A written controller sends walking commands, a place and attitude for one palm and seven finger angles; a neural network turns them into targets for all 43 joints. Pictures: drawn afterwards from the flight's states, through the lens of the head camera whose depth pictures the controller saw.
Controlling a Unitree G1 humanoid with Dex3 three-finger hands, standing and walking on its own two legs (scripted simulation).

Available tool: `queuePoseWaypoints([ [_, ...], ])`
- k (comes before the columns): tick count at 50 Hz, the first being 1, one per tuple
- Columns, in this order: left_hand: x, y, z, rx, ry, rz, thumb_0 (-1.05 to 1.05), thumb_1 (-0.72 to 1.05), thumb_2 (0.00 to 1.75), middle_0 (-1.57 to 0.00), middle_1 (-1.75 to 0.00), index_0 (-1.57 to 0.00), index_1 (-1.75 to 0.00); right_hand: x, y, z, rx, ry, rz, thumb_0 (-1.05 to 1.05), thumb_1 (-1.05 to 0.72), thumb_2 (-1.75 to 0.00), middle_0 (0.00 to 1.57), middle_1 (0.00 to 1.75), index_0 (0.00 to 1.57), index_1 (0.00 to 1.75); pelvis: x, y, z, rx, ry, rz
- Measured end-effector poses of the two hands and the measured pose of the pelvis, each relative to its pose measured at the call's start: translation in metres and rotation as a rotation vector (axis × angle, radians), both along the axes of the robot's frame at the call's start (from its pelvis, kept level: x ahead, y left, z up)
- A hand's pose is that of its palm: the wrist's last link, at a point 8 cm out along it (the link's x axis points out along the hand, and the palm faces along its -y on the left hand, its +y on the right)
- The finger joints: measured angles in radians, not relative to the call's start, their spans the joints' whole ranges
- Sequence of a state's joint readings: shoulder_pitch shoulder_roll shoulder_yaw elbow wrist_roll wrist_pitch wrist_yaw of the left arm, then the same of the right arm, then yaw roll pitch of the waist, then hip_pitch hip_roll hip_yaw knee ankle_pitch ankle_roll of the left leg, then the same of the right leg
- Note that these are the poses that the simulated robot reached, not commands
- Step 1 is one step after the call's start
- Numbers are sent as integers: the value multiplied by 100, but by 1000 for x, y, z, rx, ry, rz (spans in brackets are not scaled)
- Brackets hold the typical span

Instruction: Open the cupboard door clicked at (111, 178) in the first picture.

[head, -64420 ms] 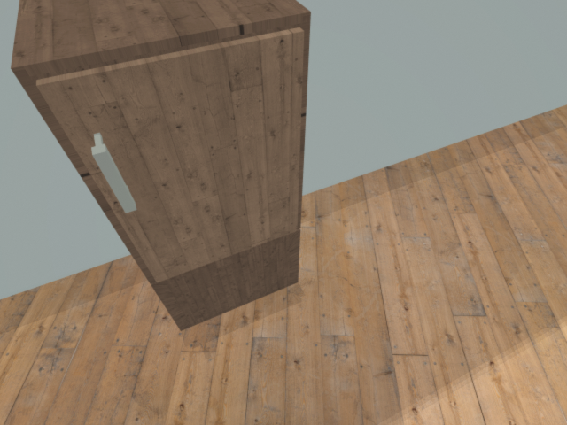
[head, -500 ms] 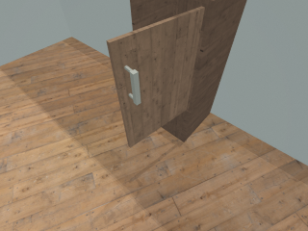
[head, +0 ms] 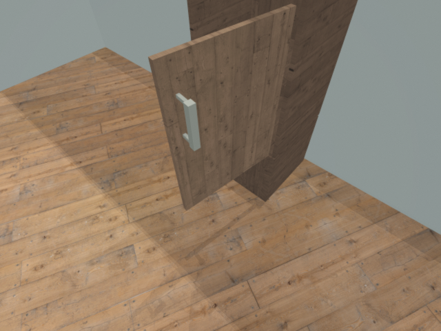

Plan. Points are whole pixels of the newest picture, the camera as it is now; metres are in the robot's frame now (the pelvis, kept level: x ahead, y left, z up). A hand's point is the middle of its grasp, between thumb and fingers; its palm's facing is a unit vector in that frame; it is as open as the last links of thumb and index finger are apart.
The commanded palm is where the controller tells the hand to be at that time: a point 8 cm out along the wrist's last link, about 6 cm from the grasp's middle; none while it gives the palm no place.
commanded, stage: look to check the result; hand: left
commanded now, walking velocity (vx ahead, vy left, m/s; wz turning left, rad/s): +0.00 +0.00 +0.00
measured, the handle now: (187, 122) +0.57 +0.11 +0.03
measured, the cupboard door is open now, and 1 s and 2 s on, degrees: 81 81 81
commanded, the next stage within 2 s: stand and wait in 0.10 s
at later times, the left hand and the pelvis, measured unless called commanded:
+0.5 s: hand out of the picture +0.06 +0.21 -0.16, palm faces +0.01 -0.96 -0.29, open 7.3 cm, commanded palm none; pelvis +0.01 +0.00 +0.00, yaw +0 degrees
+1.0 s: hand out of the picture +0.06 +0.22 -0.16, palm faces -0.01 -0.95 -0.30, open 7.3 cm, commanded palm none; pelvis +0.01 +0.00 +0.00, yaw -1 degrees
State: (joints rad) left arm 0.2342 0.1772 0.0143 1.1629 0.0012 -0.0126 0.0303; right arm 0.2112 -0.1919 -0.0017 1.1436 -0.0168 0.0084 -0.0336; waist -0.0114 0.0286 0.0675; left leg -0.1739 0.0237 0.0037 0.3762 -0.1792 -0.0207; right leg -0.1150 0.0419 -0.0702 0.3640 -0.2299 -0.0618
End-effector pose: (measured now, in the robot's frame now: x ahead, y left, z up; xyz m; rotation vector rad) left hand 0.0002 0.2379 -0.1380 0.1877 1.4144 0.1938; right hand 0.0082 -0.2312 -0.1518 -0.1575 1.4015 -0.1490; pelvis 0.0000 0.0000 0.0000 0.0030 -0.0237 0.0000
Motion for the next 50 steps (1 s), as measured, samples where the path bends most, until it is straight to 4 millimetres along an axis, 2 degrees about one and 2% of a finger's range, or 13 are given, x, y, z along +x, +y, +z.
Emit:
queuePoseWaypoints([
  [11,33,8,5,22,-80,-25,0,91,90,-20,-30,-20,-30,21,-15,4,-27,-52,14,0,-91,-90,20,30,20,30,4,-3,1,2,-3,-1],
  [20,51,16,10,44,-114,-44,0,91,90,-20,-30,-21,-30,26,-24,7,-44,-60,17,0,-91,-90,20,30,20,30,6,-3,1,2,-2,-2],
  [33,54,25,12,59,-108,-54,1,91,90,-20,-30,-21,-30,26,-31,10,-62,-52,16,0,-91,-90,20,30,20,30,8,-2,2,2,-2,-7],
  [50,54,28,12,57,-97,-59,1,91,90,-20,-30,-21,-30,35,-30,12,-66,-66,24,0,-90,-90,20,30,20,30,10,0,3,2,1,-10],
])
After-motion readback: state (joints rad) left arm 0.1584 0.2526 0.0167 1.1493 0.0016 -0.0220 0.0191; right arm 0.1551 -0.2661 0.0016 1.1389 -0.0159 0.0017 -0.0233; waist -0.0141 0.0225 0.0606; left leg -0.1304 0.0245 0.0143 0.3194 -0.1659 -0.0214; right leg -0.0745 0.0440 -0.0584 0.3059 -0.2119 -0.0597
